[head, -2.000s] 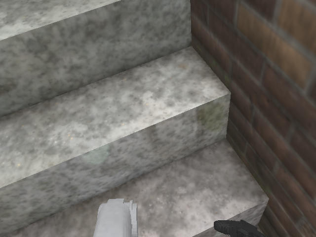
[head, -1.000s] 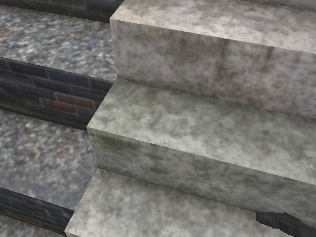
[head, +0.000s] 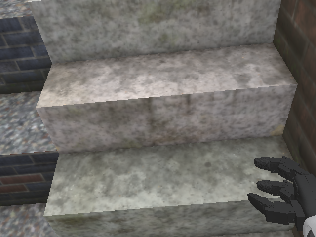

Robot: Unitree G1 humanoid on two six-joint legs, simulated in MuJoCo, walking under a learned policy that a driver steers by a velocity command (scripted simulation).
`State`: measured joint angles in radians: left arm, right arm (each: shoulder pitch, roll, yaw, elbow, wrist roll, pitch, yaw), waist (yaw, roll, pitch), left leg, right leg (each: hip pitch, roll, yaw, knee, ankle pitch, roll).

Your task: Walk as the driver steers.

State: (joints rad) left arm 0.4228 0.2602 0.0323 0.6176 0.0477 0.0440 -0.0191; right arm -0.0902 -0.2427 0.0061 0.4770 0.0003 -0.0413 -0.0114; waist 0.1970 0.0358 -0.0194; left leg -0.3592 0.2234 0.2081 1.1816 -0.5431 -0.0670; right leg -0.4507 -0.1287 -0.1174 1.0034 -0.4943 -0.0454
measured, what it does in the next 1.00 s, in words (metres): steps on the spot, turning left: left foot, then right foot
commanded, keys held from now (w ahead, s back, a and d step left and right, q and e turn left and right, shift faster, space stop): w+e+shift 0.02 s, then w+shift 0.08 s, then w+q+shift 0.88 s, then w+shift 0.02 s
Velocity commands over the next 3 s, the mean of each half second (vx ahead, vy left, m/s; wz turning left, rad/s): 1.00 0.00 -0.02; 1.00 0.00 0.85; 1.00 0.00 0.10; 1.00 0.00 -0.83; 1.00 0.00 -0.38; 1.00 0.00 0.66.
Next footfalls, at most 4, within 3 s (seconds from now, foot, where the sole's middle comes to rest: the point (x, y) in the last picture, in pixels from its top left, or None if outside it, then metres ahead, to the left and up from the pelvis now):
0.50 left None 0.05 0.07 -0.72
0.76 right None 0.09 -0.20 -0.72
1.70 left None -0.02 0.09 -0.73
2.04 right None -0.38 -0.23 -1.15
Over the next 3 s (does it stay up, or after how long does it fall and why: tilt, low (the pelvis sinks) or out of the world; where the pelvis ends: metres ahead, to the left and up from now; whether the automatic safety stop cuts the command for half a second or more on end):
stays up -0.82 -0.29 -0.82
